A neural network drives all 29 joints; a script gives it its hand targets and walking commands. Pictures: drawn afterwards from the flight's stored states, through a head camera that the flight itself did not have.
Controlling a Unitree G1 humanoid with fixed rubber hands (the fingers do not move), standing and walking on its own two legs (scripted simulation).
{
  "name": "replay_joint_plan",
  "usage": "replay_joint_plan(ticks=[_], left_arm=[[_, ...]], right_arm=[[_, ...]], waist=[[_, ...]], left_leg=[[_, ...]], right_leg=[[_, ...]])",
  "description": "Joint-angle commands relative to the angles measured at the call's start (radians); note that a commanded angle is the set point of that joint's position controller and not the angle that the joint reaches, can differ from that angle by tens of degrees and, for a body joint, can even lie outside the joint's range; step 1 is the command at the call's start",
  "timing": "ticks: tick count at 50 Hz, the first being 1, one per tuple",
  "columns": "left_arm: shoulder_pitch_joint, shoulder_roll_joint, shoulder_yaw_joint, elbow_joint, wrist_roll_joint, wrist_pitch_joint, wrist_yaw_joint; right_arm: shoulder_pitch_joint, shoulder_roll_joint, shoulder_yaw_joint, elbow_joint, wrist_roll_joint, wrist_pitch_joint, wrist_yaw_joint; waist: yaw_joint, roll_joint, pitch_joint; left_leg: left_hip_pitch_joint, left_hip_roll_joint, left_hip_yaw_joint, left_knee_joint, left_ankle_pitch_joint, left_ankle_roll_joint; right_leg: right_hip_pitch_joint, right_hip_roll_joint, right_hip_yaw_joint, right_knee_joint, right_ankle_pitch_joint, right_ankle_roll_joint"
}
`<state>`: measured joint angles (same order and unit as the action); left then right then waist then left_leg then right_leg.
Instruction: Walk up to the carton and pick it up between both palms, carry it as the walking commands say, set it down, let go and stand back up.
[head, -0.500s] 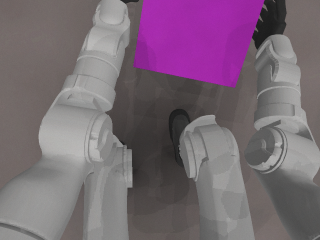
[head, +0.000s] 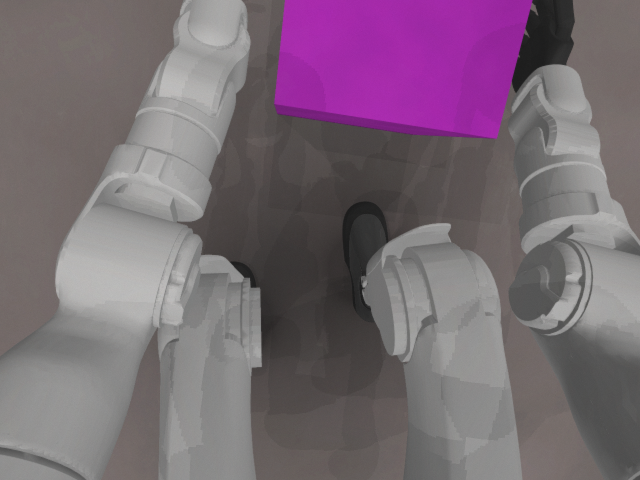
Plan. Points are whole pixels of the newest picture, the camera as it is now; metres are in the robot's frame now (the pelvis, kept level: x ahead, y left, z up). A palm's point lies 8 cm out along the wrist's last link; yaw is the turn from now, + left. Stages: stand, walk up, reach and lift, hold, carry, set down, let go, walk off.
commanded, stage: set down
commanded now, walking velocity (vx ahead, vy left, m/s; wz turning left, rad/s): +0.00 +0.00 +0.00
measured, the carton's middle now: (377, 33) +0.51 -0.15 -0.27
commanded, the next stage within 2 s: let go in 1.64 s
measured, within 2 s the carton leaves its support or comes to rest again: neither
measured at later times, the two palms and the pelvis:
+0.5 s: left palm out of the picture +0.56 +0.01 -0.16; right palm (604, 68) +0.43 -0.34 -0.17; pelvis -0.01 -0.01 +0.00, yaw -1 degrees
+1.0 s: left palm out of the picture +0.57 +0.00 +0.00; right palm out of the picture +0.43 -0.36 +0.00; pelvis +0.01 -0.01 +0.11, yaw -2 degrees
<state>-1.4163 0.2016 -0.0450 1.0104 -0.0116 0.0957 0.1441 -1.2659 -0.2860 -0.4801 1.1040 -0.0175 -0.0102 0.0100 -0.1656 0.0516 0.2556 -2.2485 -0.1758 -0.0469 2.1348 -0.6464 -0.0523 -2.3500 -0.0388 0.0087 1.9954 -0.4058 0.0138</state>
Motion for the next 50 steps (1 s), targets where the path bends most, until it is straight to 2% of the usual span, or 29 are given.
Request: replay_joint_plan(ticks=[1, 7, 16, 20, 26, 30, 33, 43, 50], left_arm=[[-0.26, 0.014, -0.093, -0.104, -0.067, -0.016, 0.0], [-0.301, 0.081, -0.099, -0.12, -0.126, -0.018, -0.002], [-0.316, 0.153, -0.047, -0.053, -0.117, -0.005, -0.016], [-0.317, 0.163, -0.03, -0.059, -0.115, -0.001, -0.022], [-0.283, 0.185, 0.007, -0.149, -0.111, 0.025, -0.014], [-0.246, 0.2, 0.044, -0.189, -0.101, 0.058, -0.005], [-0.217, 0.202, 0.073, -0.207, -0.088, 0.083, -0.003], [-0.092, 0.144, 0.144, -0.194, -0.018, 0.111, -0.035], [-0.031, 0.118, 0.161, -0.245, 0.008, 0.12, -0.038]], right_arm=[[-0.123, -0.195, 0.007, -0.047, 0.068, -0.054, -0.037], [-0.19, -0.257, 0.051, -0.078, 0.161, -0.068, -0.045], [-0.181, -0.251, 0.12, -0.019, 0.216, -0.029, -0.039], [-0.18, -0.25, 0.128, -0.056, 0.213, -0.017, -0.047], [-0.157, -0.252, 0.122, -0.219, 0.205, 0.02, -0.069], [-0.132, -0.24, 0.121, -0.32, 0.194, 0.068, -0.072], [-0.106, -0.221, 0.123, -0.37, 0.186, 0.104, -0.066], [0.014, -0.142, 0.081, -0.368, 0.117, 0.15, -0.018], [0.067, -0.144, 0.048, -0.4, 0.093, 0.159, 0.004]], waist=[[-0.154, 0.138, -1.031], [-0.157, 0.132, -1.099], [-0.132, 0.118, -1.02], [-0.133, 0.103, -1.066], [-0.132, 0.048, -1.269], [-0.124, 0.003, -1.318], [-0.116, -0.011, -1.318], [-0.112, 0.038, -1.213], [-0.111, 0.057, -1.272]], left_leg=[[0.379, 0.055, 0.042, -0.221, 0.224, -0.01], [0.399, 0.074, 0.046, -0.199, 0.205, -0.008], [0.33, 0.082, 0.074, -0.182, 0.069, 0.01], [0.333, 0.077, 0.085, -0.174, 0.066, 0.014], [0.374, 0.052, 0.116, -0.191, 0.077, 0.02], [0.395, 0.04, 0.13, -0.237, 0.042, 0.026], [0.413, 0.035, 0.133, -0.286, 0.022, 0.029], [0.45, 0.032, 0.113, -0.466, 0.049, 0.023], [0.553, 0.028, 0.105, -0.583, 0.108, 0.007]], right_leg=[[0.747, 0.024, -0.071, -0.096, 0.32, 0.015], [0.78, 0.01, -0.052, -0.09, 0.34, 0.004], [0.794, 0.007, -0.017, -0.11, 0.237, -0.001], [0.857, 0.017, -0.012, -0.12, 0.247, 0.002], [1.066, 0.036, -0.022, -0.143, 0.319, 0.011], [1.139, 0.047, -0.04, -0.185, 0.304, 0.018], [1.158, 0.055, -0.05, -0.229, 0.285, 0.02], [1.095, 0.078, -0.068, -0.381, 0.284, 0.015], [1.169, 0.084, -0.086, -0.49, 0.335, 0.019]])
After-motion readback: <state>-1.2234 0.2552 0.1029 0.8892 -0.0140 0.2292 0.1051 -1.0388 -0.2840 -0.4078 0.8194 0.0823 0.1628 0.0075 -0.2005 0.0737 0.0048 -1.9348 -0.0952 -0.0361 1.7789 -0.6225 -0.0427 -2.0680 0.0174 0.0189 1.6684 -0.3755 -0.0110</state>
